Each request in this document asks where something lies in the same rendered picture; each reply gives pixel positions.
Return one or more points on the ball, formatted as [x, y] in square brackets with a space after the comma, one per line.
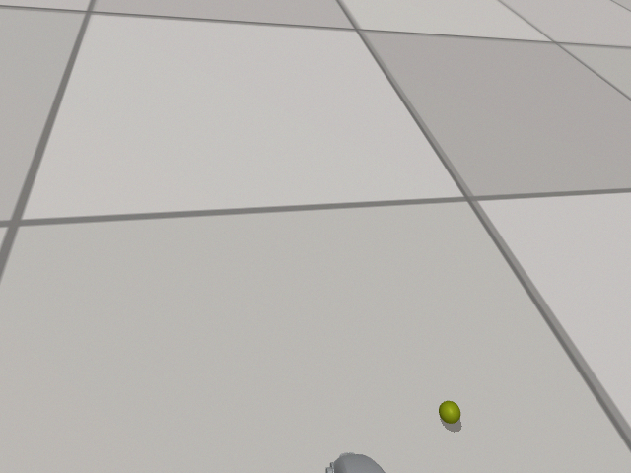
[449, 412]

